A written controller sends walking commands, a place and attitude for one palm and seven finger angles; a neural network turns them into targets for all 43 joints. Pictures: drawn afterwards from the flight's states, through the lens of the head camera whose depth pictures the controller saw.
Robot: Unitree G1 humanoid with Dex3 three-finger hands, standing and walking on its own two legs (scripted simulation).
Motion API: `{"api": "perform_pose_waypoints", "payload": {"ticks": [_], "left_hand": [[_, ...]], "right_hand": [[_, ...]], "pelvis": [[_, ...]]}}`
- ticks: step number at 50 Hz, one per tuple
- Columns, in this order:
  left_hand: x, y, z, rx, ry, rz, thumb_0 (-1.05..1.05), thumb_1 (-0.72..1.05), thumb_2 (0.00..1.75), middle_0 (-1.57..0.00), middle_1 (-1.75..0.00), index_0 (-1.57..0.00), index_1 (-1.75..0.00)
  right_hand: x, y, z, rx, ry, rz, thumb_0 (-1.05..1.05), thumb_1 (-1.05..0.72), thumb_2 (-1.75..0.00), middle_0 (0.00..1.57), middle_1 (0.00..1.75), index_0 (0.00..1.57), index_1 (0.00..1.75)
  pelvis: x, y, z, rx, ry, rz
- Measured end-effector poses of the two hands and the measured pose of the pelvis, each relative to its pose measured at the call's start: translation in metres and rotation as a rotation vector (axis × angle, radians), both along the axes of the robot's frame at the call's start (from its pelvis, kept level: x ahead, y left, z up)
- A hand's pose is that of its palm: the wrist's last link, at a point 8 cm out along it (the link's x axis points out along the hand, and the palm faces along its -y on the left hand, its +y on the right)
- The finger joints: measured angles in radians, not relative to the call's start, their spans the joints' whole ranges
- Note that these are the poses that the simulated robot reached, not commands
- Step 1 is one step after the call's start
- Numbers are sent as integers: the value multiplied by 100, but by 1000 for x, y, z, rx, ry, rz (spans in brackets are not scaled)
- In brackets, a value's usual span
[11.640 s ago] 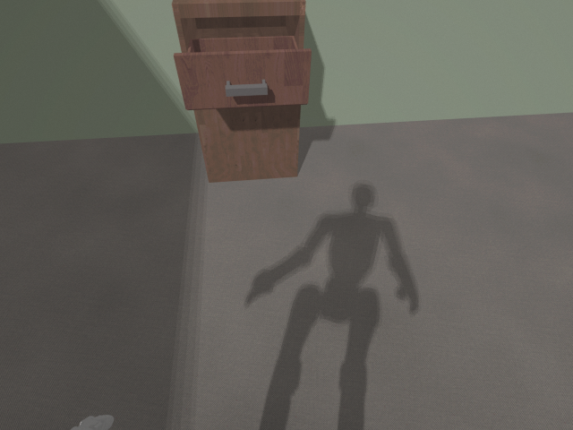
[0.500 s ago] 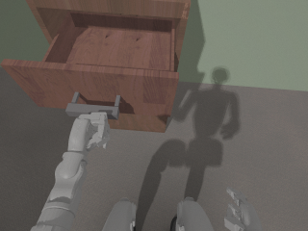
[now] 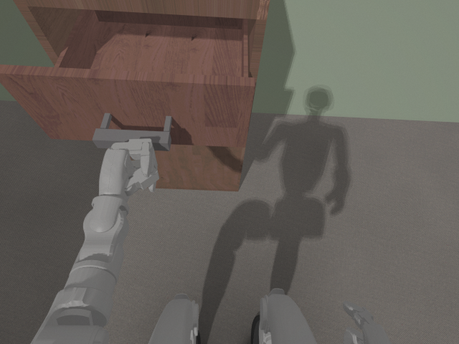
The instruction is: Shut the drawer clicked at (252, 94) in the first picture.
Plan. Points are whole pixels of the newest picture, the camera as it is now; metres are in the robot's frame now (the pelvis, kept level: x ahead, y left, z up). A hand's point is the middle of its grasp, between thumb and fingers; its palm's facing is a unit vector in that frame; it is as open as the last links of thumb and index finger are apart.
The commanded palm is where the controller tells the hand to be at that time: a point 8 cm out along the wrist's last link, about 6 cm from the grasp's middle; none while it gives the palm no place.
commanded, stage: push the drawer shut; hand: left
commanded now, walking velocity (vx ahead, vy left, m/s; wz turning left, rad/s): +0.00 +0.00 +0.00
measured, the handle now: (135, 129) +0.48 +0.18 +0.03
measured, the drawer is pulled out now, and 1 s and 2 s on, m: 0.17 0.05 0.00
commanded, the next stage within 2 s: pull the fist back off the drawer in 1.68 s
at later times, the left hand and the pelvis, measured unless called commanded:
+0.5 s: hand (160, 142) +0.46 +0.13 +0.03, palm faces -0.04 -1.00 -0.06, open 3.2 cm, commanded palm +0.45 +0.18 +0.03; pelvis -0.01 -0.01 -0.01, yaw +0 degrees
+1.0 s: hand (162, 116) +0.52 +0.13 +0.03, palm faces -0.05 -1.00 -0.05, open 3.3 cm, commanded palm +0.51 +0.17 +0.03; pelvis -0.01 +0.00 -0.01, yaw -2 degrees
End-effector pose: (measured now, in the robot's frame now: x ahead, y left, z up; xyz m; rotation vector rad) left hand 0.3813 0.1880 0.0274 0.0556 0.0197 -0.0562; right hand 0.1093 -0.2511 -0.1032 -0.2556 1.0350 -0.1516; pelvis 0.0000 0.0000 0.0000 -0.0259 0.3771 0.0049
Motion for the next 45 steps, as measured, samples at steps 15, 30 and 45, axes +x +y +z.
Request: {"api": "perform_pose_waypoints", "payload": {"ticks": [15, 30, 45], "left_hand": [[30, -3, 2, 1, -9, 12, 3, 82, 93, -140, -160, -140, -160], [74, -4, 3, 1, -2, 13, 4, 81, 92, -140, -160, -140, -160], [107, -3, 4, -3, 2, 12, 5, 80, 91, -140, -160, -140, -160]], "right_hand": [[-26, -7, -6, -2, 78, -29, 0, -91, -89, 21, 30, 21, 30], [-63, -15, -12, -21, 172, -70, 0, -91, -89, 20, 30, 21, 30], [-99, -11, -13, -27, 281, -107, 0, -91, -89, 21, 30, 21, 30]], "pelvis": [[-1, -3, -1, 3, 15, -5], [-7, -5, -8, 0, 51, -13], [-8, -1, -13, -11, 81, -20]]}}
